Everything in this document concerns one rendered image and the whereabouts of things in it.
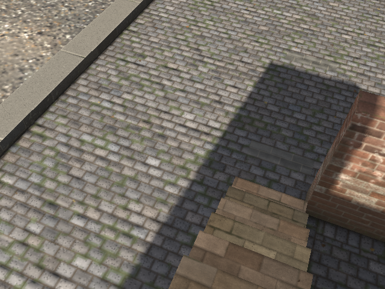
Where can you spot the stairs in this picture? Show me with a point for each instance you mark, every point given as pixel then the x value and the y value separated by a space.
pixel 256 239

